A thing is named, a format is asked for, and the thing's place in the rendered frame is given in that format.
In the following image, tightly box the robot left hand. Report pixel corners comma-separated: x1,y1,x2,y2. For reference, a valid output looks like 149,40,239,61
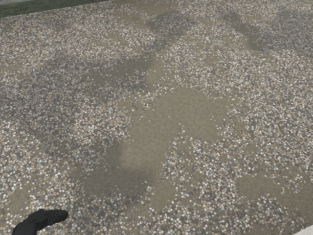
12,209,68,235

